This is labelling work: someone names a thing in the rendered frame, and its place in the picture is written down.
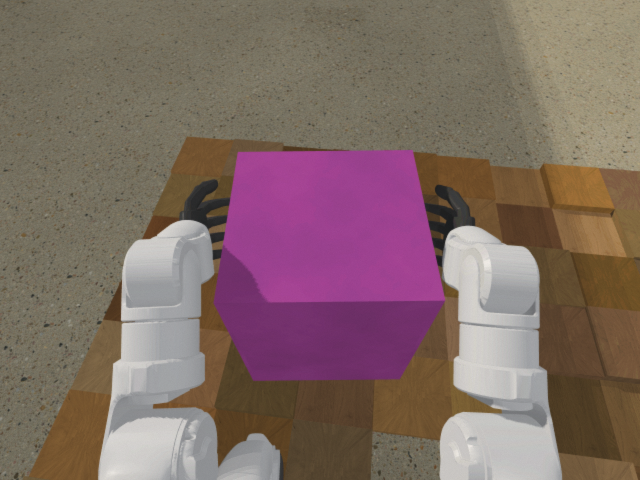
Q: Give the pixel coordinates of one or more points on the carton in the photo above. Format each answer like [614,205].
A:
[328,269]

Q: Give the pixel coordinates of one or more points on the robot right upper arm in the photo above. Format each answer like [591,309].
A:
[495,446]

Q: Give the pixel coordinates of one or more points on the robot right hand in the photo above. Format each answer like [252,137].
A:
[456,217]

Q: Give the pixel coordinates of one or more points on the left robot shin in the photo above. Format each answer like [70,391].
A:
[257,436]

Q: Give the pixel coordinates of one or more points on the robot left forearm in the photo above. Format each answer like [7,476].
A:
[161,289]

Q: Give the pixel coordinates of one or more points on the robot right forearm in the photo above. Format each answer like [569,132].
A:
[498,307]

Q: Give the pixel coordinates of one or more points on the robot left hand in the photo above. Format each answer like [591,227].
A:
[196,210]

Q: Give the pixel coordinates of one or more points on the left robot thigh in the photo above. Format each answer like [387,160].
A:
[251,460]

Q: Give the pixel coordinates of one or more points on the robot left upper arm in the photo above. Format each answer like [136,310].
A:
[162,444]

